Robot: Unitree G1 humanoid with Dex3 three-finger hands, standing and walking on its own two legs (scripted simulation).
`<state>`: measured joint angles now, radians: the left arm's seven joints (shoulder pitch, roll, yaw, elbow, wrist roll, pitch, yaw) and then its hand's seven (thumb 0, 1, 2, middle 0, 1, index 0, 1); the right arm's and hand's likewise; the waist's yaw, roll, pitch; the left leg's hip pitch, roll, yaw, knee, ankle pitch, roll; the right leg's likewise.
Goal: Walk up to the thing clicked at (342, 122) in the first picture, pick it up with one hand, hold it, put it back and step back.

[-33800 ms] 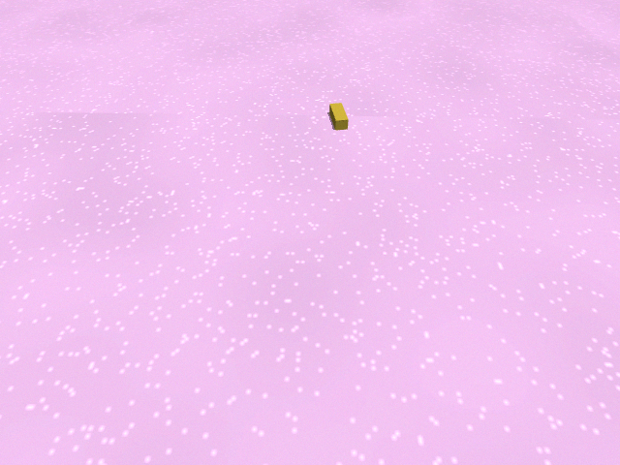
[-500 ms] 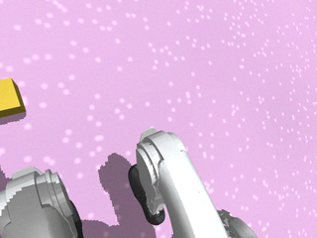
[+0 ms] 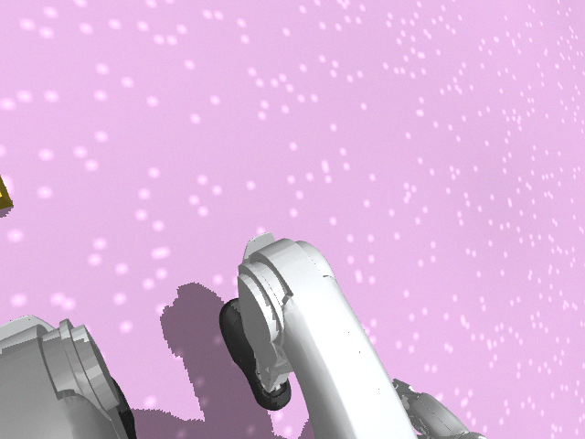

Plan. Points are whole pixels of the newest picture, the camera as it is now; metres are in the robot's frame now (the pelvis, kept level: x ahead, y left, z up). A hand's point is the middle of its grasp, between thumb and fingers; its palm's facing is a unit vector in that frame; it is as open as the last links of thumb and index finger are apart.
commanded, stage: rest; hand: left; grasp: from above
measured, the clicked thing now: out of the picture +0.47 +0.30 -0.28
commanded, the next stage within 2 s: open in 0.10 s
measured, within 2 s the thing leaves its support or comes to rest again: neither
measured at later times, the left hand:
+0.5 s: hand out of the picture +0.46 +0.29 -0.24, palm faces -0.45 -0.11 -0.89, open 11.0 cm
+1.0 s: hand out of the picture +0.46 +0.30 -0.24, palm faces -0.46 -0.11 -0.88, open 13.7 cm
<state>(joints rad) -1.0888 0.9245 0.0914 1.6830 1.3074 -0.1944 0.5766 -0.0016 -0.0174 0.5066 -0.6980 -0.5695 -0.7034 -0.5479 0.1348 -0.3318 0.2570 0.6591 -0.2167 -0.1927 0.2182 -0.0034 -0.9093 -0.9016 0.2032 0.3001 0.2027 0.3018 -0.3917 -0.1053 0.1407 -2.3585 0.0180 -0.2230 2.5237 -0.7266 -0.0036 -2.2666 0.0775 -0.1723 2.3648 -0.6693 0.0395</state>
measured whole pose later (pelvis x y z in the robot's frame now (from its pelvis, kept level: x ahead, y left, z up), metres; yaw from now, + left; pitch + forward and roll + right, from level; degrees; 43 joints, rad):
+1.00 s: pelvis -0.01 +0.00 +0.00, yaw -1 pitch +29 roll -13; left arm -1.11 0.99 0.05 1.70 1.27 -0.20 0.56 0.00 -0.45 0.94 -0.11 -1.00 -0.13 -0.99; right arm 0.14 -0.35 0.30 0.62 -0.21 -0.20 0.21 0.00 -0.90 -0.90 0.20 0.30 0.20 0.30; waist -0.41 -0.12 0.17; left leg -2.34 0.02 -0.24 2.52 -0.72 0.00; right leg -2.25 0.09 -0.19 2.34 -0.65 0.04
